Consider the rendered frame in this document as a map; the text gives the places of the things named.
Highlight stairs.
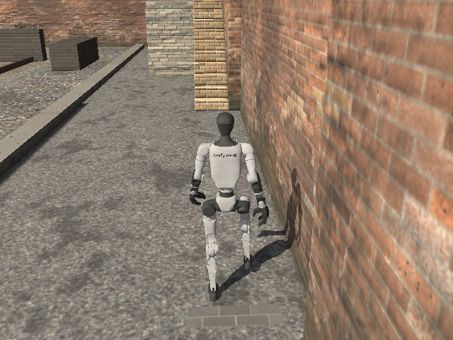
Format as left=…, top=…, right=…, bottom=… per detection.
left=193, top=0, right=229, bottom=111

